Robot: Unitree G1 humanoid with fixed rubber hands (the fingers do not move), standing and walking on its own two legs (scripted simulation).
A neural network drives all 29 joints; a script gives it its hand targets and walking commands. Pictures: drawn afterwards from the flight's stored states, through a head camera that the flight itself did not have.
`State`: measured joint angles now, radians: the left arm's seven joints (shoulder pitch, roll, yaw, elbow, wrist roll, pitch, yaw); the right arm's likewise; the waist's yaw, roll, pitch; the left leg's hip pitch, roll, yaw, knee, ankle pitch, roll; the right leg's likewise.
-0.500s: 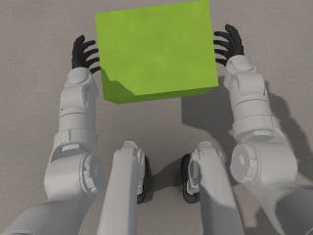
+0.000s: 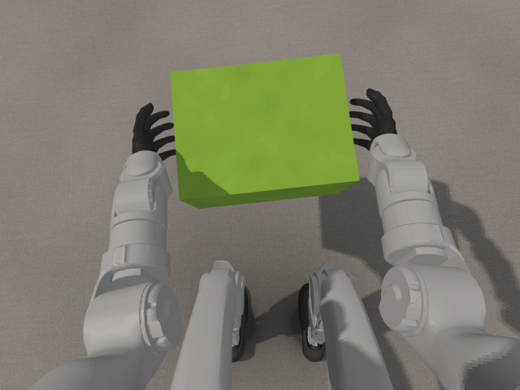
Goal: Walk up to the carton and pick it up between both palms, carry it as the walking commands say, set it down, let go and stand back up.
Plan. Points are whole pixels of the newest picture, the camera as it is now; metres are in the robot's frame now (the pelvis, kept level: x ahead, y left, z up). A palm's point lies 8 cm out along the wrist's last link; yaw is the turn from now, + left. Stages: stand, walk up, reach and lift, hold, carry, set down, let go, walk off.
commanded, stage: reach and lift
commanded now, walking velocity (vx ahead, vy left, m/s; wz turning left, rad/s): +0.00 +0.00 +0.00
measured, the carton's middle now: (262, 139) +0.50 +0.03 -0.13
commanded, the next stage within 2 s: none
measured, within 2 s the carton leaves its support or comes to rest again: neither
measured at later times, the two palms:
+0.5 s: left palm (127, 148) +0.42 +0.20 +0.02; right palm (403, 130) +0.45 -0.15 +0.02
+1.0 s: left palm (95, 139) +0.40 +0.20 +0.10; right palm (438, 115) +0.43 -0.16 +0.09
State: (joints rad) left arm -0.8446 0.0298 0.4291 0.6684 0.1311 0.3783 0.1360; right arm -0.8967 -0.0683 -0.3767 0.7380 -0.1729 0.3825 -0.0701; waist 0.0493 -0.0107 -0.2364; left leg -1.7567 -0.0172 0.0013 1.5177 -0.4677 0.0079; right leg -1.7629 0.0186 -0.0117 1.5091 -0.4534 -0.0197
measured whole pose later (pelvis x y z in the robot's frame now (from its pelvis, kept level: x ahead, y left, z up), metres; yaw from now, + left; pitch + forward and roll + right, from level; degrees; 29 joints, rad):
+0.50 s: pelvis +0.02 +0.00 +0.06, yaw +0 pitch +35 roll +0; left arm -0.71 -0.02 0.43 0.64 0.16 0.36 0.13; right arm -0.75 -0.02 -0.38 0.71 -0.19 0.36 -0.07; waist 0.05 -0.01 -0.25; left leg -1.47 -0.02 0.00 1.28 -0.42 0.01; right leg -1.48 0.02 -0.01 1.27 -0.41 -0.02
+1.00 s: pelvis +0.03 +0.00 +0.13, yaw +0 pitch +28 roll +0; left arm -0.58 -0.07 0.45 0.55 0.22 0.38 0.06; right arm -0.63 0.03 -0.41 0.62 -0.25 0.38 0.00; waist 0.06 -0.01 -0.19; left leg -1.12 -0.02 0.00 0.96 -0.33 0.01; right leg -1.13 0.03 0.01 0.96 -0.31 -0.02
